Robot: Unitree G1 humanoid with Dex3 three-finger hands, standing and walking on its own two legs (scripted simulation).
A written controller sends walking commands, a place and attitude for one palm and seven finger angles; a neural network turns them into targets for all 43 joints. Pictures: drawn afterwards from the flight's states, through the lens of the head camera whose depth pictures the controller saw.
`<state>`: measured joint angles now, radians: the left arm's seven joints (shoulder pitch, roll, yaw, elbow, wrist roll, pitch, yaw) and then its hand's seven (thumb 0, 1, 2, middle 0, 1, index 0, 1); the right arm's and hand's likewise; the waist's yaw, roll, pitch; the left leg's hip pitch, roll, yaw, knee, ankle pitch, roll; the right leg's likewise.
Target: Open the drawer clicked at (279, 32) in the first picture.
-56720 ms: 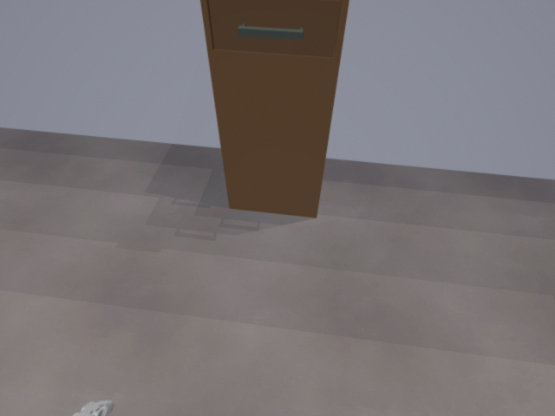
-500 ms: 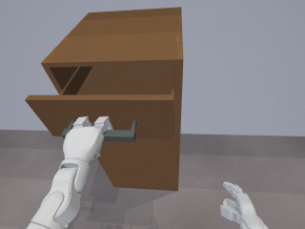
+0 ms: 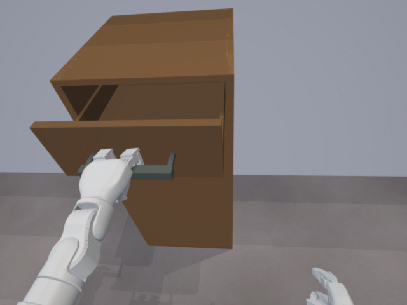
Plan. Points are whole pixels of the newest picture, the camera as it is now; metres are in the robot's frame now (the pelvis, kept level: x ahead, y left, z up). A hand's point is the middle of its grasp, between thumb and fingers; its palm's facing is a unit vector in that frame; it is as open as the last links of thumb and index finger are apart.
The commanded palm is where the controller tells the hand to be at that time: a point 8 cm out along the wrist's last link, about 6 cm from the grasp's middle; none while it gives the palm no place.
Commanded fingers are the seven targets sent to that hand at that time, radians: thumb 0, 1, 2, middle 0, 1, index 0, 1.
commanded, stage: pull the drawer open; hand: left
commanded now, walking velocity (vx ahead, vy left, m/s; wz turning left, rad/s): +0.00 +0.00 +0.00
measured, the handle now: (128, 164) +0.36 +0.19 +0.10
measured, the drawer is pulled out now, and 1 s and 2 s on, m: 0.15 0.23 0.28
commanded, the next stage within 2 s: open the thumb to release the handle in 1.68 s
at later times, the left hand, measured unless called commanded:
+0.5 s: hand (110, 221) +0.24 +0.20 +0.08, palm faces +0.09 -0.14 -0.99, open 5.7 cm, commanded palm +0.22 +0.21 +0.13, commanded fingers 0.00 0.90 0.90 -0.40 -1.35 -0.40 -1.35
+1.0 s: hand (106, 234) +0.22 +0.20 +0.08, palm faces +0.05 -0.17 -0.98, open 5.9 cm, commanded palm +0.16 +0.19 +0.13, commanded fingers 0.00 0.90 0.90 -0.40 -1.35 -0.40 -1.35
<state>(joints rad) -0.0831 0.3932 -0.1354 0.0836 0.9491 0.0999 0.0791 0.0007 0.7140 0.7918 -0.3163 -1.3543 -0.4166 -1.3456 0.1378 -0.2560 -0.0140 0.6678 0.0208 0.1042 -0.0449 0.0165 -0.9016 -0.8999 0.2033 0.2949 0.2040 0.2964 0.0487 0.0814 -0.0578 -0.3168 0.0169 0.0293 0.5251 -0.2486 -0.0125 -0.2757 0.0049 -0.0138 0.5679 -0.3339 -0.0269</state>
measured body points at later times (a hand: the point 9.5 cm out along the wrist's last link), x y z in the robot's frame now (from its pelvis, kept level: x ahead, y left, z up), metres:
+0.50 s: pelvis +0.02 +0.01 -0.01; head +0.03 -0.03 +0.44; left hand +0.23 +0.21 +0.13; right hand +0.26 -0.18 -0.10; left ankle +0.01 +0.13 -0.73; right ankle -0.02 -0.10 -0.73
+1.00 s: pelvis +0.01 +0.00 +0.00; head -0.01 -0.04 +0.45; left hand +0.21 +0.20 +0.13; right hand +0.21 -0.22 -0.09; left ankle +0.01 +0.13 -0.73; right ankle -0.02 -0.10 -0.73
